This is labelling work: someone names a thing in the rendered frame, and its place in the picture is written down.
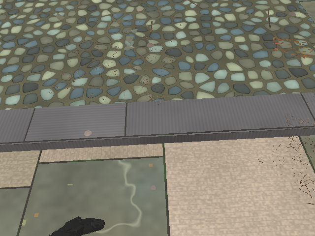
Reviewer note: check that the left robot hand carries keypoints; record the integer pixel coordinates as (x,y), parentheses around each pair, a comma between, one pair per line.
(78,227)

